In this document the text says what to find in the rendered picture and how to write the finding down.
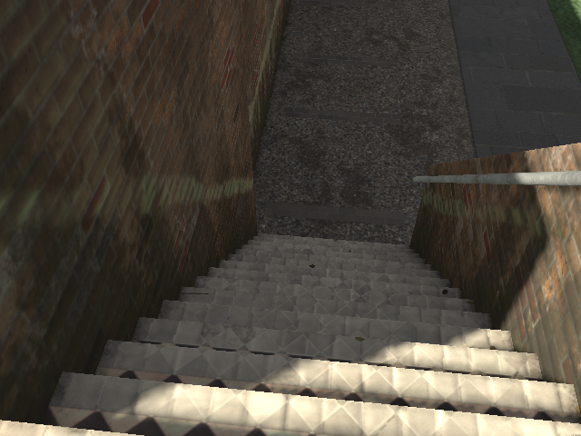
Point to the stairs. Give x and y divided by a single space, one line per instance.
302 336

